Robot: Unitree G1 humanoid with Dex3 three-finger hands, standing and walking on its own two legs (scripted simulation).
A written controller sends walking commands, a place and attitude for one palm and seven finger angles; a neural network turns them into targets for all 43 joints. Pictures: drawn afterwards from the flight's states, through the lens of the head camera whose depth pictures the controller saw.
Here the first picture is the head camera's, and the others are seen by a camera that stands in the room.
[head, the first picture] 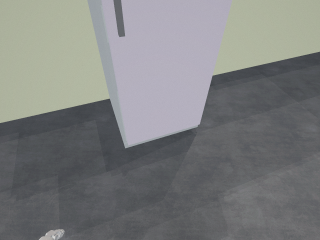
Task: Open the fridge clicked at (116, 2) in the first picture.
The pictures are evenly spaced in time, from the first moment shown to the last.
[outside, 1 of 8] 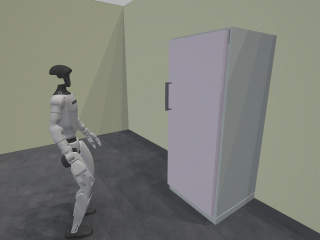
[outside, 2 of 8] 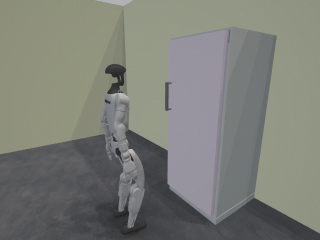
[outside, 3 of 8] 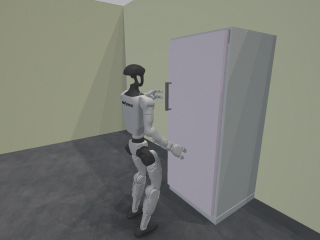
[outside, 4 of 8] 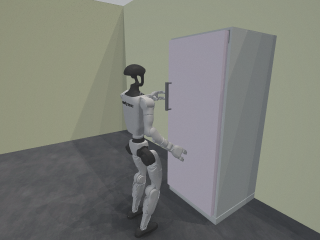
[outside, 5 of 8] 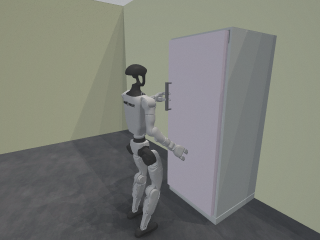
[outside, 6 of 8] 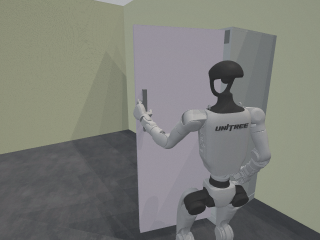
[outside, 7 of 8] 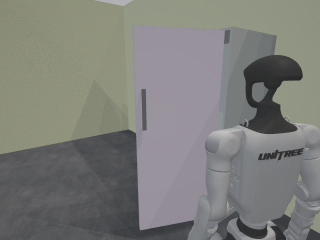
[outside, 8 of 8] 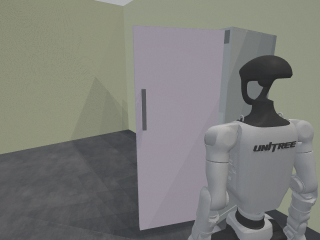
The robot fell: no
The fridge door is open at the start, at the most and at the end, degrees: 0 76 68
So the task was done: yes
